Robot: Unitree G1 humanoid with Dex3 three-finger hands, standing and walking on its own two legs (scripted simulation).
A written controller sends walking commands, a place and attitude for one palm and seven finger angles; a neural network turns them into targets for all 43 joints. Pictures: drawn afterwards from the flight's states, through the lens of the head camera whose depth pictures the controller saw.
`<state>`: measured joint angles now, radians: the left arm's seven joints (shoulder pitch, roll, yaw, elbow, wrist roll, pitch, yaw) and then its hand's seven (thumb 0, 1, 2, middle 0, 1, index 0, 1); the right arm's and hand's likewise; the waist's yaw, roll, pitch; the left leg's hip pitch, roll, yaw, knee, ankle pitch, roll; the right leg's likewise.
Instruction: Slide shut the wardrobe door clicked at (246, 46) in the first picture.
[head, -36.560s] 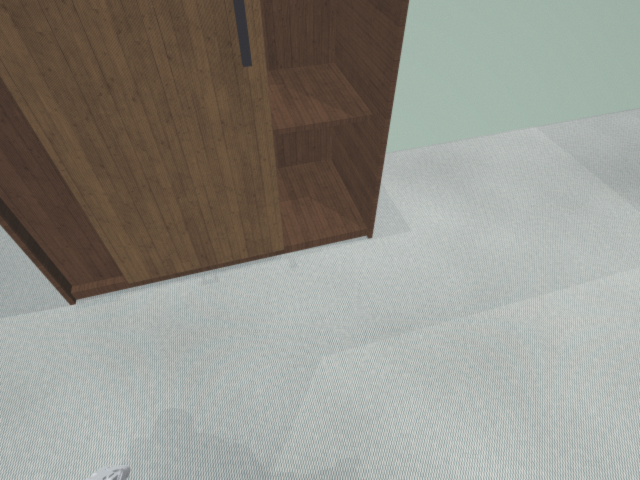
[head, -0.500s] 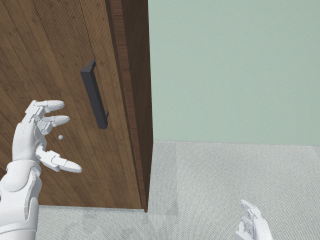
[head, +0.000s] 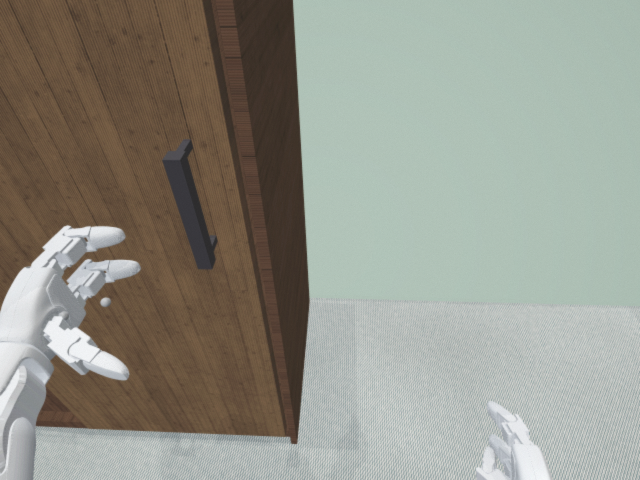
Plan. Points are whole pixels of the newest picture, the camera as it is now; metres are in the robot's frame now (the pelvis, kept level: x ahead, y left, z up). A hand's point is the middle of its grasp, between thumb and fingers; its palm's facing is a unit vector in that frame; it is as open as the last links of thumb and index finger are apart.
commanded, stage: draw the hand back to the body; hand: left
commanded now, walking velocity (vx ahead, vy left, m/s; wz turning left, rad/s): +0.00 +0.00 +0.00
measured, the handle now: (196, 207) +0.42 +0.23 +0.15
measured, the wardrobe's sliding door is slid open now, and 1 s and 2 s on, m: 0.01 0.01 0.01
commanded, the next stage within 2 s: step back with the hand held close in 1.34 s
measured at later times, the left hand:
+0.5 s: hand (79, 325) +0.21 +0.28 +0.16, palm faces +0.45 -0.85 -0.28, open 13.3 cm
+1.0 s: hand (72, 316) +0.21 +0.28 +0.17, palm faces +0.46 -0.81 -0.36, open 8.4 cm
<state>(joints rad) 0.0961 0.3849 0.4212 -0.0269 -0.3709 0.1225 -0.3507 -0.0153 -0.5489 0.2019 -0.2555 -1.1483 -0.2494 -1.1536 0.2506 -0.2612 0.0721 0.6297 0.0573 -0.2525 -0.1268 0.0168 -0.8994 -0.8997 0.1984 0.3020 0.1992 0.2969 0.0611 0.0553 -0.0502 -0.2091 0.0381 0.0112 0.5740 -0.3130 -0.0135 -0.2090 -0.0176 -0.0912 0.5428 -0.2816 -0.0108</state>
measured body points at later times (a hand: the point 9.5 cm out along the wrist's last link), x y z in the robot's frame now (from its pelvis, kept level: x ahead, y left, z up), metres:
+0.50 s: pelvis -0.01 +0.01 +0.01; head -0.03 +0.00 +0.45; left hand +0.18 +0.32 +0.17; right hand +0.18 -0.21 -0.07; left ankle +0.00 +0.13 -0.73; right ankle +0.01 -0.11 -0.73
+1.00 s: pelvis +0.02 +0.02 +0.01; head -0.01 +0.00 +0.46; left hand +0.18 +0.32 +0.19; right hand +0.20 -0.20 -0.07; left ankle +0.00 +0.13 -0.73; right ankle +0.01 -0.11 -0.73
